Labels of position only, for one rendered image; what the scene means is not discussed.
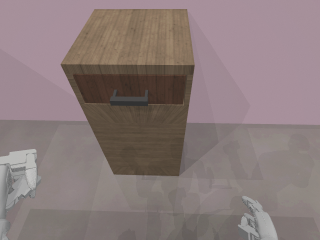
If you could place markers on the robot right hand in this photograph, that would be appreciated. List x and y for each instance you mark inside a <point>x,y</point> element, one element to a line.
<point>260,226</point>

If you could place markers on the robot left hand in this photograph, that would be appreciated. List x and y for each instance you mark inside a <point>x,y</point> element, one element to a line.
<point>20,166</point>

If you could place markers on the cabinet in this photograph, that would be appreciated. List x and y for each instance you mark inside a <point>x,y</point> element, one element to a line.
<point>136,140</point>

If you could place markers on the robot left forearm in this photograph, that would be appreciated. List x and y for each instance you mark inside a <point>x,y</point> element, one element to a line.
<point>4,228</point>

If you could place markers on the handle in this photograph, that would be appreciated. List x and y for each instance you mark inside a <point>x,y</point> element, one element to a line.
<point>129,100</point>

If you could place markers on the drawer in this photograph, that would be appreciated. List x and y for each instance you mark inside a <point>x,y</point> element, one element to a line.
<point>162,88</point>

